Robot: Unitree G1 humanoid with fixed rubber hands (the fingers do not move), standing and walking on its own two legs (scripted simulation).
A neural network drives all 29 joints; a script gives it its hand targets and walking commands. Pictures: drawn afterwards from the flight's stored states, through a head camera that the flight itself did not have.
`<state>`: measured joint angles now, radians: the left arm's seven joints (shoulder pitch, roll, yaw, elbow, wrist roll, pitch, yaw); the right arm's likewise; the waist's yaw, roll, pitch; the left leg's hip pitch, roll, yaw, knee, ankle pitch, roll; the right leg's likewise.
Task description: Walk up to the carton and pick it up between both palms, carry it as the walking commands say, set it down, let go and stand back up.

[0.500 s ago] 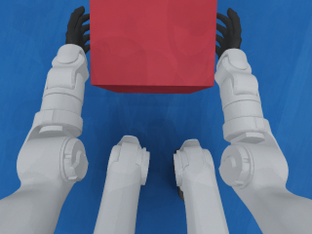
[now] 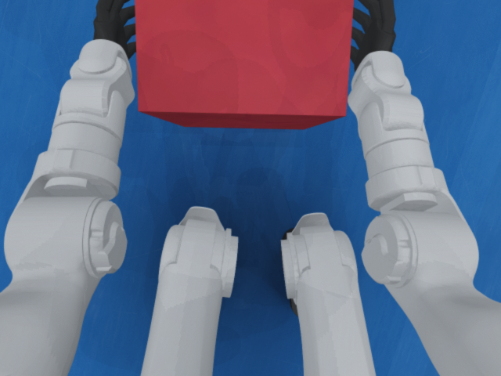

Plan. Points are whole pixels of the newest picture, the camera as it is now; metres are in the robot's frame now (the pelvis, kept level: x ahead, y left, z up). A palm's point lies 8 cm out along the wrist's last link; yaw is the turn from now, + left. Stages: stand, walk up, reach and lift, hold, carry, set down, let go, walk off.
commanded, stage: set down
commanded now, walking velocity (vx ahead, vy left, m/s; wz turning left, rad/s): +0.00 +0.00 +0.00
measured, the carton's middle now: (245, 42) +0.56 +0.05 -0.22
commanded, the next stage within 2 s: none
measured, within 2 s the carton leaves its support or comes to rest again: rests again in 0.88 s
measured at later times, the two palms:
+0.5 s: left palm (118, 54) +0.51 +0.22 -0.16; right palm (363, 60) +0.53 -0.11 -0.16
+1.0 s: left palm (124, 64) +0.51 +0.22 -0.18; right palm (358, 67) +0.53 -0.11 -0.17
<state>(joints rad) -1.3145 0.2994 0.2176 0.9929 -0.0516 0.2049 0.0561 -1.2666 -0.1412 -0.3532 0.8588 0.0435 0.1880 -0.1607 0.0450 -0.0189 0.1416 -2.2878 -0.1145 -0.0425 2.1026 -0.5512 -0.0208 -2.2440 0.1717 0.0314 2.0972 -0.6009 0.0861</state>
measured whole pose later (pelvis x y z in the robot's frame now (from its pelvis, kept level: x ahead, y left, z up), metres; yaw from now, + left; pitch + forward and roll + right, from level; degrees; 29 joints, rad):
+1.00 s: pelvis +0.00 +0.00 -0.02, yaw +0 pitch +39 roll -1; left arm -1.36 0.33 0.18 1.13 -0.08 0.15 0.05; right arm -1.32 -0.15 -0.35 0.97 0.01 0.14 -0.16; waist 0.05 -0.03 0.24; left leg -2.28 -0.06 -0.01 2.18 -0.57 0.00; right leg -2.26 0.15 0.01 2.18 -0.61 0.05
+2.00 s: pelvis +0.00 +0.00 -0.02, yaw +0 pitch +39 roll -2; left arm -1.35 0.43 0.14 1.19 -0.21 0.02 0.06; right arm -1.31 -0.27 -0.12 1.04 0.18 0.06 -0.15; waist 0.03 -0.02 0.27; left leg -2.30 -0.04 0.01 2.18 -0.56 0.03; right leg -2.27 0.10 0.00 2.19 -0.60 0.04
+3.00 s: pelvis +0.02 +0.01 +0.17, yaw +1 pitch +46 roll -2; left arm -1.09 0.38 0.25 0.93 -0.08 0.16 -0.05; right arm -1.05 -0.23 -0.27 0.82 0.06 0.18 -0.08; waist 0.02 -0.01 -0.09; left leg -1.85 -0.05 -0.02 1.48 -0.44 0.03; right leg -1.81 0.06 0.02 1.48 -0.48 0.02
